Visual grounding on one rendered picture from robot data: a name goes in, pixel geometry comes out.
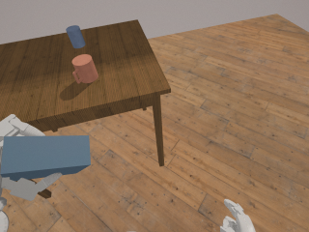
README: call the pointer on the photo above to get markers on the robot left hand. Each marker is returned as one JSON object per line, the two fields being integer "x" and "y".
{"x": 23, "y": 188}

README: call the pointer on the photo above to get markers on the robot right hand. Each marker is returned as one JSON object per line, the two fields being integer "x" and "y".
{"x": 242, "y": 223}

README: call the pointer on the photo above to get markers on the left robot forearm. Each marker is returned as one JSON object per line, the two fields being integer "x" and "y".
{"x": 4, "y": 219}

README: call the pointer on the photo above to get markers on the table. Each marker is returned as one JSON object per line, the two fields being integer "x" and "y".
{"x": 38, "y": 87}

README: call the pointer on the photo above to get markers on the sponge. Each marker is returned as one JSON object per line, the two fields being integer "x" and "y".
{"x": 34, "y": 157}

